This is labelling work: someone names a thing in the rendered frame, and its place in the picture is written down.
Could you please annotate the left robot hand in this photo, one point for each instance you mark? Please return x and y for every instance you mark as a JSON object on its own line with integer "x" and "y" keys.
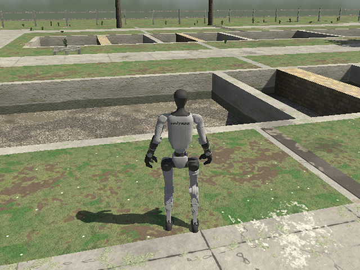
{"x": 150, "y": 159}

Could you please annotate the robot right forearm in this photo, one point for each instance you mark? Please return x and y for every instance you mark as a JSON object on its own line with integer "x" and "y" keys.
{"x": 206, "y": 148}

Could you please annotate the robot right upper arm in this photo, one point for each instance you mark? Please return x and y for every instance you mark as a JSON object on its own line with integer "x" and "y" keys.
{"x": 200, "y": 128}

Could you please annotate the right robot hand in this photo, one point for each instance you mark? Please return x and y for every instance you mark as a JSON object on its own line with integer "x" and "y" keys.
{"x": 203, "y": 156}

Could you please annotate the robot left upper arm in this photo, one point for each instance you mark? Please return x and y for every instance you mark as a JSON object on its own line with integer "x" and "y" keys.
{"x": 163, "y": 118}

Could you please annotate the robot left forearm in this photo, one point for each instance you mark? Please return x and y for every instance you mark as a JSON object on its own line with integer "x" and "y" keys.
{"x": 151, "y": 148}

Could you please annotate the robot right foot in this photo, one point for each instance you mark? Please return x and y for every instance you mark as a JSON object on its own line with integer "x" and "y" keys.
{"x": 195, "y": 227}

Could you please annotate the robot right thigh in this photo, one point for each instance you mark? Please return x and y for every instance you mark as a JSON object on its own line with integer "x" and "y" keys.
{"x": 193, "y": 168}

